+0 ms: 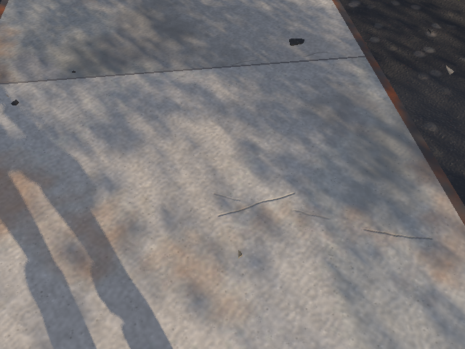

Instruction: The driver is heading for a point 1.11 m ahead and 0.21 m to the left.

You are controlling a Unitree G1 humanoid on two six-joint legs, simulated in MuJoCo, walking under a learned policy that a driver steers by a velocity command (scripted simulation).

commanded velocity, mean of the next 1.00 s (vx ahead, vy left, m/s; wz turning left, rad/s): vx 0.14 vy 0.00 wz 0.00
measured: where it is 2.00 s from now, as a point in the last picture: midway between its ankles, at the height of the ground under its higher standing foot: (235, 292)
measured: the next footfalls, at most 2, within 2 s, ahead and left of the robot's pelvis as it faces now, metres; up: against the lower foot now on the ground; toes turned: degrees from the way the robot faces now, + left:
right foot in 1.24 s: +0.42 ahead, -0.04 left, +0.00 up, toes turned -3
left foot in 1.78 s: +0.73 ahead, +0.13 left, +0.00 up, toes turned +5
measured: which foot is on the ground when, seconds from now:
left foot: down 0.00-1.00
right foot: down 0.00-0.82, up 0.84-1.00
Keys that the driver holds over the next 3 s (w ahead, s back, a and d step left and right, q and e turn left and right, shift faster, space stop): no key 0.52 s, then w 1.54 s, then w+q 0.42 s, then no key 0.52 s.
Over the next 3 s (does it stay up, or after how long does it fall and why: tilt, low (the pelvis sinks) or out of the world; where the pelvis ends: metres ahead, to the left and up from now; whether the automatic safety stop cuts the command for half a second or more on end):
stays up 1.09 0.08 -0.01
